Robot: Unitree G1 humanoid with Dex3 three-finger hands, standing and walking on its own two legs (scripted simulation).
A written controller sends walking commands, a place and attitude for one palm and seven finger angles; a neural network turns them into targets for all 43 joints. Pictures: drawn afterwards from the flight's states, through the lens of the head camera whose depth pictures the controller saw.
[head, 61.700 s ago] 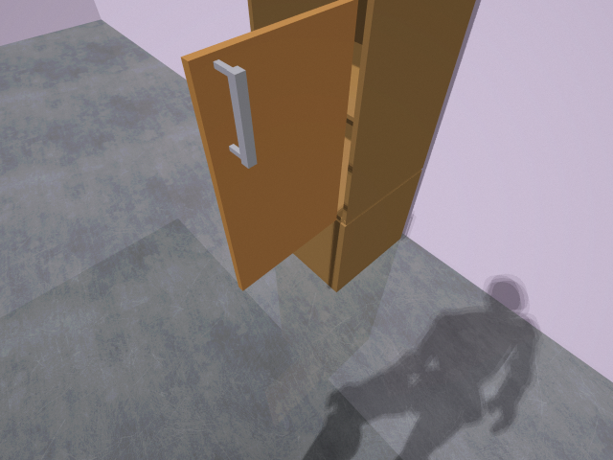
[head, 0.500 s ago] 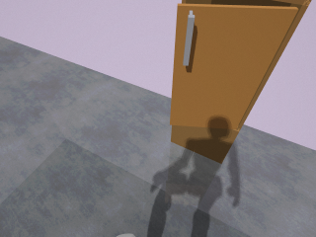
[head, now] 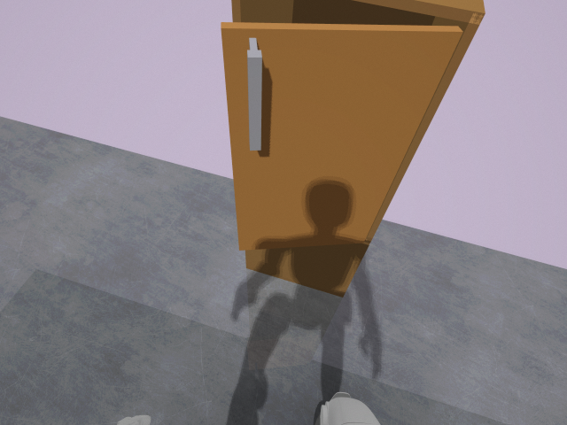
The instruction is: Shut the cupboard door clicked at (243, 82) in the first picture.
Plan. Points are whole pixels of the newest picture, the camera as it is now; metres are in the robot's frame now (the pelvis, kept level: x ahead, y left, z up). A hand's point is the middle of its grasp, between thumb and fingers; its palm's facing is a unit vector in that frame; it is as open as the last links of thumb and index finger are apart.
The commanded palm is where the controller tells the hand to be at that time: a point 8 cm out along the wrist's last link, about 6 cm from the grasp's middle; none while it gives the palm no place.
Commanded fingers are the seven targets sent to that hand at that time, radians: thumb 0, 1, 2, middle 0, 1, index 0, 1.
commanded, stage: take the last steps up to it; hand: left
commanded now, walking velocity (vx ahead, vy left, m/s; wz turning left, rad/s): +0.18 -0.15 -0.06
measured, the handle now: (254, 98) +0.55 +0.06 +0.15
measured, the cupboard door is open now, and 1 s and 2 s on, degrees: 23 23 23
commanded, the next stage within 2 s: come to a stop and stand still in 0.08 s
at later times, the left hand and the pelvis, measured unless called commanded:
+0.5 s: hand (212, 398) +0.19 +0.12 -0.19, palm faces +0.06 -0.98 -0.19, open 7.3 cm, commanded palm none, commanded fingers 0.00 0.90 0.90 -0.20 -0.30 -0.20 -0.30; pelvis +0.14 -0.06 -0.01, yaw -1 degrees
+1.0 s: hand out of the picture +0.15 +0.08 -0.18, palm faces +0.02 -0.98 -0.20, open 7.4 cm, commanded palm none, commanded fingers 0.00 0.90 0.90 -0.20 -0.30 -0.20 -0.30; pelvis +0.11 -0.10 -0.01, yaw +0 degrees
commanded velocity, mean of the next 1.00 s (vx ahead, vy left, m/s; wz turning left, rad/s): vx -0.09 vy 0.03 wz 0.00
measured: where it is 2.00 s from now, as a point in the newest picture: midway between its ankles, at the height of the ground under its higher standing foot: outside the picture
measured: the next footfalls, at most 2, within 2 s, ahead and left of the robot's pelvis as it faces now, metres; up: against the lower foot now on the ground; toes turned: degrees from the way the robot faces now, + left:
right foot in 0.08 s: +0.16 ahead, -0.16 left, +0.00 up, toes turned -6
left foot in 0.42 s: +0.14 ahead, +0.02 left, +0.00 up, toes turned +1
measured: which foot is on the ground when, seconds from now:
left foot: down 0.00-0.08, up 0.10-0.40, down 0.42-1.00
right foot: up 0.00-0.06, down 0.08-0.50, up 0.52-0.72, down 0.74-1.00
